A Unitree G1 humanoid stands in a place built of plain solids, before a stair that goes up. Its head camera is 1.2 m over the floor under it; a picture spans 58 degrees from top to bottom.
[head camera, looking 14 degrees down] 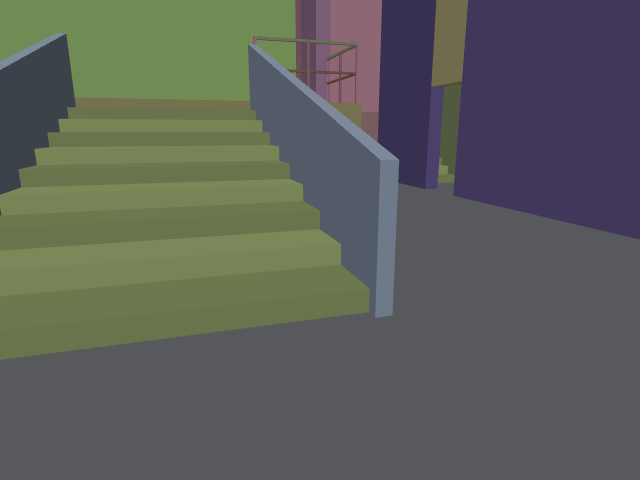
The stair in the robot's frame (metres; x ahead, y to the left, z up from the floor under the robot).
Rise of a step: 0.17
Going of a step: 0.57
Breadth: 2.66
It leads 17 degrees to the left of straight ahead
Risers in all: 10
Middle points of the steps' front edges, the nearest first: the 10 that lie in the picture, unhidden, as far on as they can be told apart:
2.37 0.93 0.17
2.92 1.10 0.34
3.46 1.27 0.51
4.01 1.44 0.68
4.56 1.61 0.86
5.10 1.78 1.03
5.65 1.95 1.20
6.20 2.12 1.37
6.74 2.28 1.54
7.29 2.45 1.71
